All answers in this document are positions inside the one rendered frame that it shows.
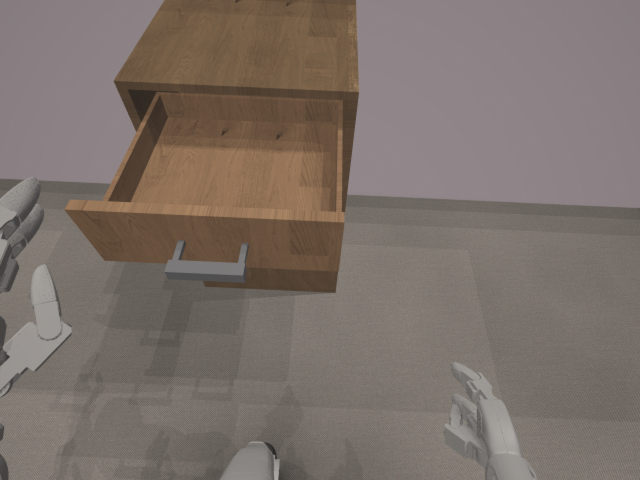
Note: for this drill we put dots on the right robot hand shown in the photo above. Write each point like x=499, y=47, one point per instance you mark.
x=490, y=430

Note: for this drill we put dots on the left robot hand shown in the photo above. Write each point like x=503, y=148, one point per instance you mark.
x=34, y=344

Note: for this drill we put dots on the handle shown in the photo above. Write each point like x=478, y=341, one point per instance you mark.
x=178, y=269

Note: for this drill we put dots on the cabinet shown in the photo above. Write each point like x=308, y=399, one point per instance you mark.
x=267, y=48

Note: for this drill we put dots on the left robot foot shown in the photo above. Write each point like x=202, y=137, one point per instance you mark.
x=271, y=449

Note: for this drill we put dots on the robot right forearm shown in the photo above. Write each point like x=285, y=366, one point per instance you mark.
x=509, y=467

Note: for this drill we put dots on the left robot thigh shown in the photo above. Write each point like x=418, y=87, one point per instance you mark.
x=252, y=463

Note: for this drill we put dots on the drawer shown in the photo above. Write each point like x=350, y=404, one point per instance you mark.
x=221, y=170

